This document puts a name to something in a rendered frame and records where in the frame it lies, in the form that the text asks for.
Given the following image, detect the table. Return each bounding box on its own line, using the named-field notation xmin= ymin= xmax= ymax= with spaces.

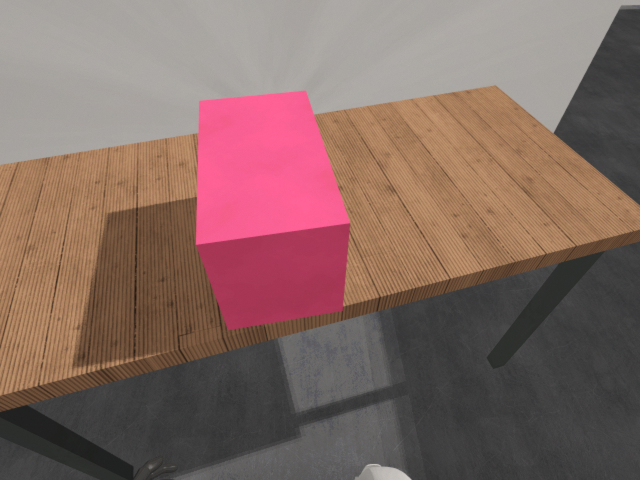
xmin=0 ymin=85 xmax=640 ymax=480

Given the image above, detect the right robot shin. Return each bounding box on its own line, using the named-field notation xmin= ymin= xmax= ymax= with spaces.
xmin=362 ymin=464 xmax=381 ymax=473

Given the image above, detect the left robot hand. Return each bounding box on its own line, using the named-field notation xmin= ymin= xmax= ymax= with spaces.
xmin=132 ymin=455 xmax=178 ymax=480

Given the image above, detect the carton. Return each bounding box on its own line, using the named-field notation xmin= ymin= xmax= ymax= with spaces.
xmin=196 ymin=91 xmax=350 ymax=330

